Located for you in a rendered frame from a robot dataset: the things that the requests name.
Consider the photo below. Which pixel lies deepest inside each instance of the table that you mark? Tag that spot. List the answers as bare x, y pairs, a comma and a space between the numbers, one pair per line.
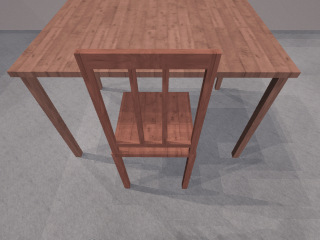
249, 49

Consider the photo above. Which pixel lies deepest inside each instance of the chair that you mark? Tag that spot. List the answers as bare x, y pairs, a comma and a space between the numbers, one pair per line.
151, 124

